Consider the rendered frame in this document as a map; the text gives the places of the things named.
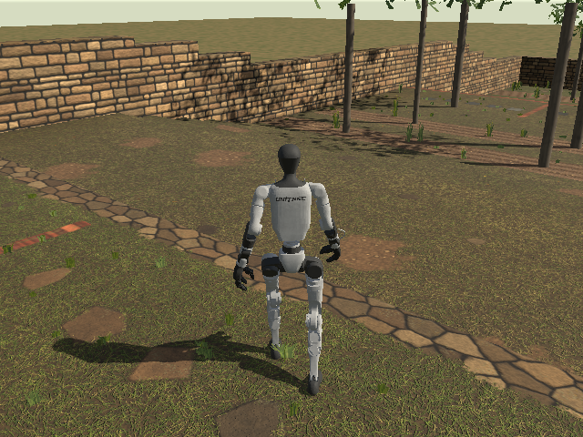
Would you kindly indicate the left robot forearm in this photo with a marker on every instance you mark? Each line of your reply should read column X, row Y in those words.
column 246, row 248

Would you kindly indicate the right robot forearm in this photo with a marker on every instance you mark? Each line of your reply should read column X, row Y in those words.
column 332, row 236

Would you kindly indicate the robot right foot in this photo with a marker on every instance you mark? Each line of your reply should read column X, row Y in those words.
column 313, row 386

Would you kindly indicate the robot left hand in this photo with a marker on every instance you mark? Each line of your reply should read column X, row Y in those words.
column 237, row 275

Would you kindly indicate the right robot shin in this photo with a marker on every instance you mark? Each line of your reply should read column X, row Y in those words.
column 314, row 347

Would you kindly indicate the robot right hand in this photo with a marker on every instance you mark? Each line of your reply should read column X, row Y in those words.
column 328, row 249

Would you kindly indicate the right robot upper arm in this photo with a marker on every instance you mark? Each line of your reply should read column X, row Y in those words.
column 318, row 191

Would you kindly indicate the left robot upper arm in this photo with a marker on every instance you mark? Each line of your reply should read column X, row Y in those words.
column 257, row 206

